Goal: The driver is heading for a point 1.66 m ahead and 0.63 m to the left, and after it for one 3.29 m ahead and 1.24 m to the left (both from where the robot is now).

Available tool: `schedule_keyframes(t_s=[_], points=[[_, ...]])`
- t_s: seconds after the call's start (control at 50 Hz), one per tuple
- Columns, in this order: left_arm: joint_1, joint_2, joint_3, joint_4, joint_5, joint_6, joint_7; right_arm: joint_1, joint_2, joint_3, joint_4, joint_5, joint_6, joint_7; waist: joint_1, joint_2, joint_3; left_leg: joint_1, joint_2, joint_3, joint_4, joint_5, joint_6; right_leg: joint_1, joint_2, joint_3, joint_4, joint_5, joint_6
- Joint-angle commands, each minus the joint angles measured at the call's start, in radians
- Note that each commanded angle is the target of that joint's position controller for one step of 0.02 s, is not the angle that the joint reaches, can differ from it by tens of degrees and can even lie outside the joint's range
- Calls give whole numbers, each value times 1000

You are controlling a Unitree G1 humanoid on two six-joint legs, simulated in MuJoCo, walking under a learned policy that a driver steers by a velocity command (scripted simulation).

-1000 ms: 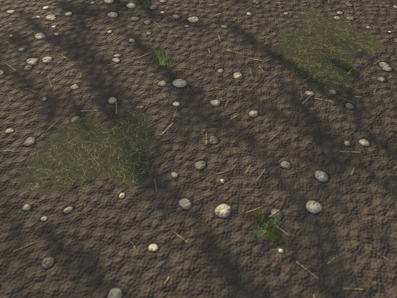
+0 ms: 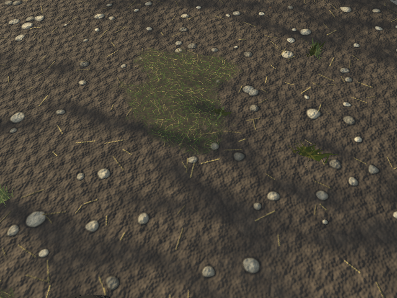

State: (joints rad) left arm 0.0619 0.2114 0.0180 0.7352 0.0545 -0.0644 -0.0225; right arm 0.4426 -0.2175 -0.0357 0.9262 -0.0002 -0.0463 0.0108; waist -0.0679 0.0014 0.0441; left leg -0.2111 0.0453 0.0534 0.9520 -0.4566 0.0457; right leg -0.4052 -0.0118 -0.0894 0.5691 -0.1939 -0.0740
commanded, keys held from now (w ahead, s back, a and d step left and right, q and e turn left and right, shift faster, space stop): w+q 0.92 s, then w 0.08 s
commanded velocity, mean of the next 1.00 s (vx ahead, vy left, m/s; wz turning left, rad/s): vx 0.50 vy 0.00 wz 0.50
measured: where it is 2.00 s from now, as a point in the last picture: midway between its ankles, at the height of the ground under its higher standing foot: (92, 180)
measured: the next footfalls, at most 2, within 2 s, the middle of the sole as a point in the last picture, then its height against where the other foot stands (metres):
left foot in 0.46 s outside the picture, level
right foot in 1.00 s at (168, 223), level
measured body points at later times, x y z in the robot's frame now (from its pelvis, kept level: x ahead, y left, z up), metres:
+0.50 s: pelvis +0.26 +0.05 -0.02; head +0.29 +0.06 +0.43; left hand +0.18 +0.29 -0.16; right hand +0.49 -0.14 -0.12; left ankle +0.33 +0.12 -0.73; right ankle +0.09 -0.09 -0.68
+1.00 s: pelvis +0.53 +0.12 -0.01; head +0.56 +0.13 +0.44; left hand +0.60 +0.43 -0.09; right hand +0.67 -0.14 -0.13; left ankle +0.34 +0.12 -0.72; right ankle +0.69 +0.09 -0.73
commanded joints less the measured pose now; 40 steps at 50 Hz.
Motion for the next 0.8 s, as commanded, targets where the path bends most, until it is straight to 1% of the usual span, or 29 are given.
schedule_keyframes(t_s=[0.02, 0.04, 0.06, 0.08, 0.12, 0.14, 0.18, 0.22, 0.24, 0.28, 0.34, 0.36, 0.4, 0.42, 0.44, 0.46, 0.48, 0.5, 0.52, 0.54, 0.56, 0.58, 0.6, 0.62, 0.64, 0.68, 0.74, 0.8], points=[[228, 133, 47, 37, -22, -10, 17, -43, -106, -31, -85, 4, -11, 1, 111, -80, -91, -413, 42, -94, 212, 103, 33, 412, -317, 337, -327, 104, -97], [202, 106, 40, 39, -28, -17, 19, -33, -100, -34, -70, -11, 1, 4, 85, -95, -54, -378, 55, -90, 183, 133, 24, 345, -279, 260, -355, 123, -69], [189, 90, 35, 44, -32, -23, 22, -5, -85, -35, -57, -23, 16, 12, 61, -112, -43, -344, 58, -85, 176, 159, 14, 300, -256, 203, -378, 137, -54], [199, 89, 35, 50, -33, -34, 24, -9, -76, -37, -57, -25, 26, 19, 54, -104, -41, -336, 52, -79, 184, 181, 10, 284, -251, 174, -393, 177, -56], [222, 106, 42, 69, -40, -51, 27, -58, -61, -40, -77, -26, 39, 30, 41, -87, -21, -391, 57, -74, 177, 241, 1, 290, -248, 111, -417, 240, -61], [236, 109, 45, 77, -40, -55, 29, -92, -57, -40, -87, -28, 42, 34, 44, -83, -10, -425, 62, -71, 168, 275, -3, 297, -248, 83, -428, 247, -65], [268, 103, 45, 95, -38, -56, 33, -157, -54, -39, -109, -30, 45, 39, 53, -79, 13, -487, 68, -67, 126, 341, -11, 315, -246, 35, -437, 261, -73], [285, 96, 43, 110, -36, -54, 34, -226, -48, -33, -134, -31, 43, 45, 61, -73, 36, -503, 64, -52, 23, 406, -13, 323, -233, -19, -436, 282, -72], [289, 99, 43, 114, -35, -54, 35, -263, -43, -28, -147, -32, 41, 49, 67, -73, 45, -489, 58, -36, -44, 440, -11, 323, -227, -46, -433, 294, -68], [312, 118, 47, 127, -35, -52, 39, -338, -37, -19, -175, -35, 38, 57, 85, -74, 61, -457, 47, 8, -159, 473, 3, 342, -235, -85, -431, 328, -65], [358, 146, 54, 153, -34, -41, 46, -406, -47, -15, -211, -40, 37, 65, 103, -62, 73, -430, 23, 62, -264, 419, 44, 435, -260, -127, -390, 452, -54], [360, 154, 55, 158, -33, -36, 48, -406, -53, -17, -217, -41, 37, 64, 97, -63, 66, -405, 3, 80, -288, 381, 62, 466, -264, -145, -351, 563, -47], [353, 186, 62, 162, -30, -24, 54, -361, -72, -26, -213, -41, 38, 54, 69, -90, 17, -315, -62, 123, -303, 275, 104, 520, -266, -174, -213, 879, -35], [346, 204, 67, 162, -28, -13, 55, -294, -87, -34, -198, -40, 36, 48, 37, -98, -28, -241, -100, 133, -312, 215, 128, 532, -267, -181, -90, 985, -34], [340, 220, 71, 158, -28, -2, 54, -192, -110, -48, -172, -41, 28, 40, -6, -93, -92, -116, -133, 123, -353, 185, 154, 502, -265, -181, 84, 960, -31], [322, 219, 71, 143, -31, 2, 49, -42, -156, -71, -125, -51, 19, 26, -82, -32, -175, 113, -121, 51, -441, 207, 192, 363, -238, -191, 342, 756, -1], [348, 113, 48, 84, -46, -2, 38, 2, -283, -106, -121, -56, 20, 10, -55, 160, -259, 401, 163, -375, -481, 133, 299, -13, -117, -189, 705, 87, 52], [290, 135, 53, 26, -42, -14, 26, -20, -334, -116, -143, -23, 28, 14, -36, 173, -332, 502, 305, -834, -647, 209, 404, -257, 52, 28, 909, -351, 82], [182, 147, 52, 3, -37, -23, 21, -47, -305, -110, -135, -10, 35, 8, -42, 51, -208, 431, 281, -685, -676, 244, 365, -355, -22, 126, 898, -248, 72], [181, 135, 44, 2, -44, -35, 20, -90, -249, -95, -130, -6, 34, 1, -4, 11, -98, 289, 255, -560, -684, 333, 327, -338, -62, 117, 813, -160, 67], [201, 131, 45, 18, -38, -36, 22, -135, -205, -82, -134, -7, 28, -4, 44, -33, -46, 182, 194, -464, -693, 433, 275, -278, -94, 119, 717, -127, 67], [220, 130, 45, 20, -19, -20, 23, -168, -176, -72, -138, 0, 21, -7, 79, -24, -32, 105, 143, -392, -703, 512, 250, -215, -107, 123, 661, -119, 79], [245, 125, 44, 28, -7, -1, 19, -182, -162, -65, -145, 2, 12, -7, 97, -6, -50, 67, 116, -346, -712, 561, 241, -163, -112, 124, 628, -113, 90], [246, 120, 43, 24, -2, 15, 15, -170, -164, -64, -144, 3, 0, -4, 101, 0, -62, 53, 100, -330, -713, 617, 245, -150, -108, 114, 607, -114, 101], [239, 112, 42, 18, -3, 26, 12, -155, -177, -66, -140, 4, -8, -2, 104, 2, -63, 40, 84, -309, -718, 637, 244, -154, -107, 105, 573, -100, 111], [175, 105, 39, -6, -5, 36, 8, -118, -199, -72, -136, 1, -13, -1, 87, 16, -46, 31, 64, -302, -737, 604, 233, -195, -105, 92, 496, -37, 127], [43, 112, 37, -51, -8, 38, 6, -54, -198, -71, -131, 1, -10, -2, 38, 47, -13, 78, 55, -329, -749, 544, 210, -278, -98, 94, 349, 69, 139], [-53, 110, 30, -83, -14, 31, 0, -3, -205, -73, -129, -1, -8, -6, -3, 63, -10, 146, 55, -351, -724, 552, 197, -299, -71, 101, 214, 144, 138]])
